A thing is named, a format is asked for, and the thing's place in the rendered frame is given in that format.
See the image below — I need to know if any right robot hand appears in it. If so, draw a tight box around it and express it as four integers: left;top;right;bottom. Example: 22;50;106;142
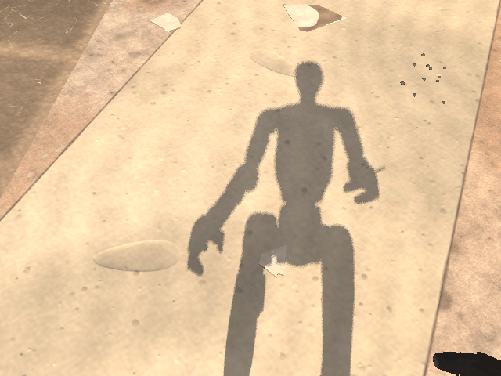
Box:
433;352;501;376

